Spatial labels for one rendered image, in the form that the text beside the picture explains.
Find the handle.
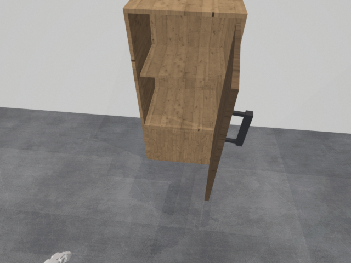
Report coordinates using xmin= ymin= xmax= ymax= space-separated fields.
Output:
xmin=225 ymin=110 xmax=253 ymax=146

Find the robot left hand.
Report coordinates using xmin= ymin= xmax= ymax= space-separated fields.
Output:
xmin=44 ymin=251 xmax=72 ymax=263

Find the cupboard door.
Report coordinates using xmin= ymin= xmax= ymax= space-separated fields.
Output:
xmin=205 ymin=22 xmax=241 ymax=201

